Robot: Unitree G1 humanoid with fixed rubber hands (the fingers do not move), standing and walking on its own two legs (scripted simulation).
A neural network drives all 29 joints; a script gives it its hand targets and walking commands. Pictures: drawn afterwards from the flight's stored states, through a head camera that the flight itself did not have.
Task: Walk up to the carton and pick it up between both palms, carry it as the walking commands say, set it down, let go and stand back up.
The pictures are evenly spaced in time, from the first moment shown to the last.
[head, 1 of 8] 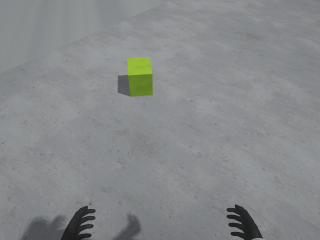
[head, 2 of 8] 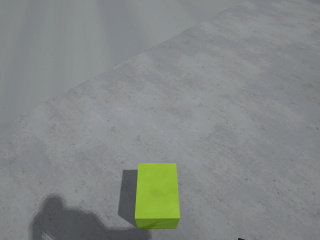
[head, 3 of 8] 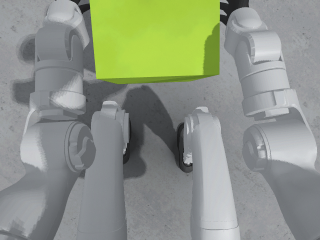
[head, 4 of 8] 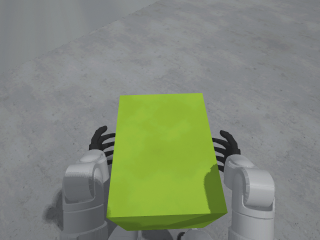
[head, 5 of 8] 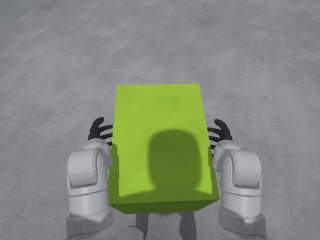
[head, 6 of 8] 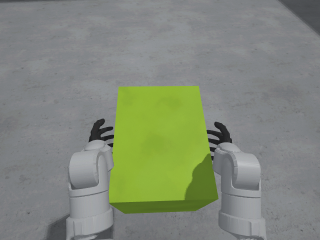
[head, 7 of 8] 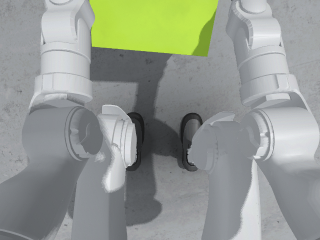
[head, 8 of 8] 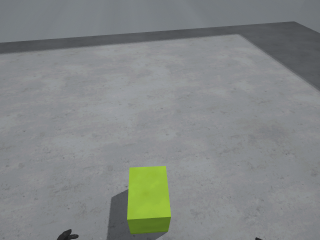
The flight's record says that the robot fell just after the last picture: no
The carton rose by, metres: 0.64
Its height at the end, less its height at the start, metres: +0.00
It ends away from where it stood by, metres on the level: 2.29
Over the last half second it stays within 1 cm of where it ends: yes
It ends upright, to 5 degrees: yes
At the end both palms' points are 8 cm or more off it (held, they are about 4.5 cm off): yes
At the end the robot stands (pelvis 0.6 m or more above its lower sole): yes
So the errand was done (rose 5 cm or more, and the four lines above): yes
